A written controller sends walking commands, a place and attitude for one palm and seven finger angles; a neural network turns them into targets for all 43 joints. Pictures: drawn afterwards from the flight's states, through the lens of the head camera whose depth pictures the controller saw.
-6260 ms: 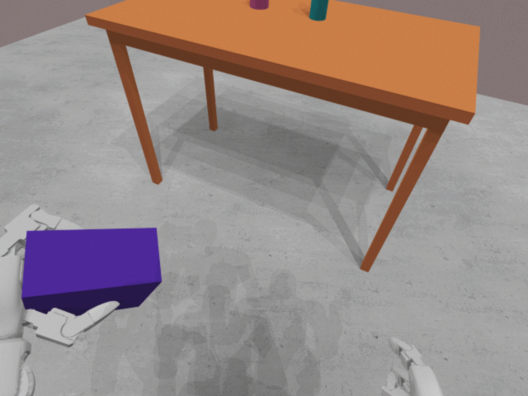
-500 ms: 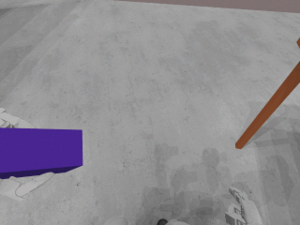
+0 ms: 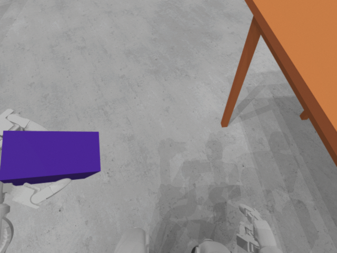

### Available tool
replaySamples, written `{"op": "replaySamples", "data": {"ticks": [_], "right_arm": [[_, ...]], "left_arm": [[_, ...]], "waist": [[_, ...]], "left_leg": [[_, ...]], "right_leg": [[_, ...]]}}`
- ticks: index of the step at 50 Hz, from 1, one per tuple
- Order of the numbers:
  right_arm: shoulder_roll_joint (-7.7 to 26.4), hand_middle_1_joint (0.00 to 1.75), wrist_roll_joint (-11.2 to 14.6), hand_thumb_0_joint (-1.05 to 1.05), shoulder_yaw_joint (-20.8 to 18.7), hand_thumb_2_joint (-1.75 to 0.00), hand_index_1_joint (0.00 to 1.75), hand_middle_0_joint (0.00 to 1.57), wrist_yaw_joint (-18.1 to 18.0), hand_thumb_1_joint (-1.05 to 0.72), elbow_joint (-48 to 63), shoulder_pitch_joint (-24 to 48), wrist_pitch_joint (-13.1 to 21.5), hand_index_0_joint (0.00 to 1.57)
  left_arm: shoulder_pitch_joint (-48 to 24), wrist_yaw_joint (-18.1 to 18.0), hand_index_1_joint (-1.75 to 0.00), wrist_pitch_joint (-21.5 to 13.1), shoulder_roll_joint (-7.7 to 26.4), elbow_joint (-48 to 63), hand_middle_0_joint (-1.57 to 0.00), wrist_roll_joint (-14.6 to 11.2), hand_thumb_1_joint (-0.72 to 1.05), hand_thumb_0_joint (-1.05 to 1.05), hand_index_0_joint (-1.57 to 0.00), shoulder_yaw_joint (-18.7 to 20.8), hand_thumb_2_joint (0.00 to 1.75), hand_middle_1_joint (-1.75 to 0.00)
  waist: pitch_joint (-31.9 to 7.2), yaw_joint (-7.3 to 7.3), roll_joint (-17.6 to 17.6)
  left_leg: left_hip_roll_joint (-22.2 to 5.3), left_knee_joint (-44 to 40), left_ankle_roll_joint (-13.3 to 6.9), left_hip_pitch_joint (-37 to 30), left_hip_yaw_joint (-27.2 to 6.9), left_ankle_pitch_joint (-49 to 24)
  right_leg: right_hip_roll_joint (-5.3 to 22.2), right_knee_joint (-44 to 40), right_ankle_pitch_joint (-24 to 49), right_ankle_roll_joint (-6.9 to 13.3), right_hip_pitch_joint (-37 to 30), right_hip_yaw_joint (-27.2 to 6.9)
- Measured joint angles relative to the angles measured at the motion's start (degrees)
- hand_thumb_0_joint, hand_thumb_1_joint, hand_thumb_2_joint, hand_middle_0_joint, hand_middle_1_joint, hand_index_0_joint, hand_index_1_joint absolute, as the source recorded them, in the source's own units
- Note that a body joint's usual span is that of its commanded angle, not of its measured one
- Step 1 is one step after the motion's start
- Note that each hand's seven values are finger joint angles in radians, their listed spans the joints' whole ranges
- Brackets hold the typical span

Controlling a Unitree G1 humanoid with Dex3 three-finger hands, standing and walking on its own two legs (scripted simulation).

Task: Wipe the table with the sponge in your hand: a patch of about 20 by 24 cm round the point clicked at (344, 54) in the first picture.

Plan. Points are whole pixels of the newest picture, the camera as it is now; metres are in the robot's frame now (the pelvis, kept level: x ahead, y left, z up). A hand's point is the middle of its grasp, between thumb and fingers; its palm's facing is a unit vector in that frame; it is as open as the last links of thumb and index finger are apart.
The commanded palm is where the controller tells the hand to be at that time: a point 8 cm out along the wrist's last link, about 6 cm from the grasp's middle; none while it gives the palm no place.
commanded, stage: turn to face it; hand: left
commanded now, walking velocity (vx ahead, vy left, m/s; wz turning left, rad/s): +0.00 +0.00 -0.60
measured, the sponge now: (66, 159) +0.25 +0.20 +0.15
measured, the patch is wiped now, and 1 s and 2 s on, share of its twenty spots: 0.00 0.00 0.00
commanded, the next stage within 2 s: none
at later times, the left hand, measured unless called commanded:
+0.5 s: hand (112, 167) +0.23 +0.10 +0.18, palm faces +0.09 -0.87 -0.48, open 10.6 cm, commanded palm +0.19 +0.16 +0.20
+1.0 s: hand (164, 197) +0.19 +0.02 +0.18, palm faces -0.15 -0.89 -0.44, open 10.6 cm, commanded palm +0.17 +0.08 +0.20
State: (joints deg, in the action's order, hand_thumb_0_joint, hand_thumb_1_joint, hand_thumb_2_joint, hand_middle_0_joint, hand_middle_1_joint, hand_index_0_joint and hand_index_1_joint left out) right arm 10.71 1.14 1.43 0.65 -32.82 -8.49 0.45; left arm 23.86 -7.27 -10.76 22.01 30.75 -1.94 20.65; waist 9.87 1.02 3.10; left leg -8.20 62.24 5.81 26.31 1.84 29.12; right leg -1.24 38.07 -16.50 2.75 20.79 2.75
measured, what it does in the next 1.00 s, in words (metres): walks backwards, turning right: left foot, then right foot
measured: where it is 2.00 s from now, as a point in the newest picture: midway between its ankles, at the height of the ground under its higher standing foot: outside the picture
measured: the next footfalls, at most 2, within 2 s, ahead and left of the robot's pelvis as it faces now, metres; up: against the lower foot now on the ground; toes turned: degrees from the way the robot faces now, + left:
left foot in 0.22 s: +0.05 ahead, +0.12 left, +0.00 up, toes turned -4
right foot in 0.50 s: -0.04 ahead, -0.17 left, +0.00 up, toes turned -25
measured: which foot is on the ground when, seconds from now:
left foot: up 0.00-0.20, down 0.22-0.52, up 0.54-0.94, down 0.96-1.00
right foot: down 0.00-0.24, up 0.26-0.48, down 0.50-0.98, up 1.00-1.00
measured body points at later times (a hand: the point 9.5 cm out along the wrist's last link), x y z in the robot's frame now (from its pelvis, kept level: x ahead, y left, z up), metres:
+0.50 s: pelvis -0.06 -0.05 +0.00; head -0.02 -0.07 +0.45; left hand +0.21 +0.15 +0.20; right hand +0.06 -0.29 -0.09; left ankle +0.01 +0.12 -0.72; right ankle -0.08 -0.16 -0.72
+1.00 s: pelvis -0.12 -0.05 +0.01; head -0.09 -0.07 +0.46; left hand +0.19 +0.07 +0.21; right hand -0.10 -0.34 -0.08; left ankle -0.05 +0.07 -0.72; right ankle -0.08 -0.16 -0.71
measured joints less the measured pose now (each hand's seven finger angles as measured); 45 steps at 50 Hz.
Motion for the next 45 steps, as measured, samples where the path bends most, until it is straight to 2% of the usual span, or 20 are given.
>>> {"op": "replaySamples", "data": {"ticks": [2,6,11,12,13,14,16,18,21,23,25,26,27,28,30,33,37,38,45], "right_arm": [[0.9,0.30,-0.2,0.01,-0.6,-0.90,0.30,0.21,-0.2,-0.90,-0.2,0.7,-1.3,0.20],[2.5,0.30,-0.4,0.01,-2.2,-0.90,0.30,0.21,-0.8,-0.91,0.5,0.2,-2.6,0.20],[4.7,0.30,-0.2,0.01,-3.3,-0.90,0.30,0.20,-1.1,-0.91,2.1,-1.5,-3.1,0.19],[4.7,0.30,-0.2,0.01,-3.5,-0.90,0.30,0.20,-1.3,-0.91,2.3,-1.7,-3.0,0.19],[4.4,0.30,-0.2,0.01,-3.6,-0.90,0.30,0.20,-1.6,-0.91,2.5,-1.8,-2.9,0.19],[4.1,0.30,-0.3,0.01,-3.6,-0.90,0.30,0.20,-1.9,-0.91,2.7,-1.8,-2.7,0.19],[3.2,0.30,-0.4,0.01,-3.5,-0.90,0.30,0.20,-2.0,-0.91,3.0,-2.1,-2.0,0.19],[2.2,0.30,-0.1,0.01,-3.1,-0.90,0.30,0.20,-1.6,-0.91,3.1,-2.5,-1.1,0.19],[0.6,0.30,0.2,0.01,-1.6,-0.90,0.30,0.20,-0.9,-0.91,3.4,-2.9,0.5,0.19],[-0.6,0.30,0.1,0.01,-0.6,-0.90,0.30,0.20,-0.4,-0.91,3.9,-3.1,1.7,0.19],[-1.6,0.30,0.0,0.01,0.3,-0.90,0.30,0.21,0.1,-0.90,4.7,-3.4,2.6,0.20],[-1.6,0.30,0.1,0.00,0.4,-0.90,0.30,0.21,0.3,-0.90,4.7,-3.1,2.9,0.20],[-1.3,0.30,0.0,0.00,0.5,-0.90,0.30,0.21,0.3,-0.90,4.1,-2.4,2.8,0.20],[-1.1,0.30,0.1,0.00,0.5,-0.90,0.30,0.21,0.3,-0.90,3.2,-1.5,2.2,0.20],[-0.5,0.30,-0.1,0.01,0.3,-0.90,0.30,0.21,0.1,-0.90,1.7,0.3,0.5,0.20],[0.5,0.30,-0.3,0.01,-0.6,-0.90,0.30,0.21,-0.3,-0.90,0.8,1.5,-2.0,0.20],[2.3,0.30,-0.4,0.01,-2.3,-0.90,0.30,0.21,-1.0,-0.91,0.7,0.6,-3.7,0.20],[2.9,0.30,-1.1,0.01,-1.4,-0.90,0.30,0.20,-0.6,-0.91,0.2,0.6,-4.4,0.19],[2.5,0.30,-0.5,0.01,-0.8,-0.90,0.30,0.20,-0.4,-0.91,0.6,-0.9,-6.0,0.19]], "left_arm": [[3.2,0.0,-1.36,-0.3,0.4,2.2,-0.67,-0.5,-0.53,-0.01,-0.68,0.7,1.00,-1.37],[8.2,-0.1,-1.36,-1.3,2.8,5.9,-0.67,-0.7,-0.53,-0.01,-0.68,2.5,1.00,-1.37],[8.5,-0.5,-1.36,-1.6,4.1,6.7,-0.67,-0.6,-0.53,-0.01,-0.68,3.8,1.00,-1.37],[7.8,-0.4,-1.36,-1.7,4.1,6.2,-0.67,-0.5,-0.53,-0.01,-0.68,3.9,1.00,-1.37],[6.8,-0.4,-1.36,-1.7,3.9,5.2,-0.67,-0.3,-0.53,-0.01,-0.68,3.9,1.00,-1.37],[6.0,-0.3,-1.36,-1.8,3.4,4.0,-0.67,0.1,-0.53,-0.01,-0.68,3.9,1.00,-1.37],[4.6,-0.3,-1.36,-1.4,2.0,1.5,-0.67,0.8,-0.53,-0.01,-0.68,3.2,1.00,-1.37],[3.5,-0.4,-1.36,-0.5,0.1,-0.1,-0.67,1.0,-0.53,-0.01,-0.68,1.8,1.00,-1.37],[2.9,-0.6,-1.36,0.4,-1.7,-0.5,-0.67,1.1,-0.53,-0.01,-0.68,-0.3,1.00,-1.37],[2.7,-0.5,-1.36,0.6,-1.3,0.1,-0.67,1.1,-0.53,-0.01,-0.68,-1.0,1.00,-1.37],[2.1,-0.4,-1.36,0.5,0.2,1.0,-0.67,1.1,-0.53,-0.01,-0.68,-0.8,1.00,-1.37],[1.3,-0.2,-1.36,0.1,0.5,1.0,-0.67,1.2,-0.53,-0.01,-0.68,-0.8,1.00,-1.37],[0.4,-0.1,-1.36,-0.3,0.6,0.9,-0.67,1.3,-0.53,-0.01,-0.68,-0.9,1.00,-1.37],[0.0,0.1,-1.36,-0.5,0.7,0.9,-0.67,1.0,-0.53,-0.01,-0.68,-0.8,1.00,-1.37],[1.3,0.2,-1.36,-0.5,1.3,1.7,-0.67,0.0,-0.53,-0.01,-0.68,0.3,1.00,-1.37],[5.5,0.1,-1.36,-0.8,2.0,2.9,-0.67,-0.9,-0.53,-0.01,-0.68,2.1,1.00,-1.37],[8.6,-0.1,-1.36,-1.0,2.8,3.0,-0.67,-1.2,-0.53,-0.01,-0.68,2.8,1.00,-1.37],[8.6,-0.2,-1.36,-0.9,3.0,2.7,-0.67,-1.2,-0.53,-0.01,-0.68,2.6,1.00,-1.37],[5.9,-0.6,-1.36,0.7,1.2,1.5,-0.67,-0.8,-0.53,-0.01,-0.68,0.5,1.00,-1.37]], "waist": [[0.2,-1.14,-1.1],[-1.4,-2.05,-3.5],[-4.8,-1.60,-4.9],[-5.1,-1.32,-5.6],[-5.1,-0.63,-6.3],[-5.1,-0.02,-6.5],[-5.2,0.36,-5.6],[-5.3,0.95,-4.1],[-5.0,1.75,-2.1],[-4.4,2.04,-1.4],[-3.7,1.89,-1.1],[-2.8,1.61,0.1],[-1.7,0.93,1.0],[-1.2,0.44,0.9],[-0.4,-0.40,0.0],[-0.5,-1.63,-0.8],[-2.4,-1.82,-1.9],[-3.0,-1.47,-2.1],[-6.8,1.15,-4.1]], "left_leg": [[2.5,2.3,0.1,1.3,0.2,-0.7],[5.0,-8.6,-0.2,-1.2,1.9,-2.1],[5.8,-28.0,-2.1,-8.8,2.2,-7.2],[5.9,-30.1,-3.2,-9.4,2.8,-11.7],[5.9,-30.2,-4.1,-9.7,3.8,-13.5],[5.4,-29.8,-4.5,-9.9,4.8,-13.7],[3.8,-29.5,-4.5,-10.5,5.6,-13.1],[1.8,-29.8,-3.8,-11.2,6.2,-12.9],[-1.6,-29.5,-2.4,-11.5,7.4,-13.0],[-3.8,-28.2,-1.1,-11.1,8.3,-12.7],[-5.7,-25.0,0.3,-9.6,8.7,-11.6],[-7.2,-22.7,0.5,-8.6,8.1,-10.7],[-7.3,-19.0,0.2,-6.9,6.2,-7.0],[-5.6,-13.7,0.1,-4.6,3.9,-2.9],[-1.4,-2.6,0.0,-0.7,0.6,-0.3],[2.5,5.2,0.4,2.4,-0.4,-2.1],[4.8,-0.6,0.2,1.6,0.7,-3.8],[5.2,-3.3,0.0,0.8,0.8,-3.8],[7.1,-21.7,-1.9,-7.0,0.3,-2.6]], "right_leg": [[-0.7,-2.2,2.0,0.2,0.1,-1.7],[-2.0,-5.8,5.2,0.7,0.4,-4.6],[-4.2,-6.1,6.8,0.6,2.3,-7.1],[-4.3,-4.8,6.3,0.2,3.0,-7.6],[-4.2,-1.7,2.1,-0.6,4.2,-8.0],[-4.0,4.0,-2.7,-1.7,6.0,-7.1],[-3.0,15.8,-7.2,-3.4,8.7,-4.4],[-1.1,20.4,-8.4,-4.7,8.9,-1.8],[1.3,14.4,-9.1,-5.8,5.1,0.9],[2.2,7.5,-8.2,-6.0,1.5,1.9],[2.7,-0.4,-4.2,-5.8,-2.8,2.6],[1.5,-1.3,-2.2,-4.2,-3.1,3.2],[0.6,-0.3,-1.7,-2.3,-2.5,3.6],[0.4,0.6,-1.6,-0.9,-1.5,3.4],[0.1,0.4,-0.8,0.7,-0.3,1.8],[-1.1,-3.0,2.2,1.4,-0.2,-0.6],[-2.5,-7.6,5.9,2.0,-0.6,-3.2],[-2.8,-8.4,6.6,2.1,-0.5,-3.9],[-4.7,-11.5,10.6,2.1,1.1,-7.6]]}}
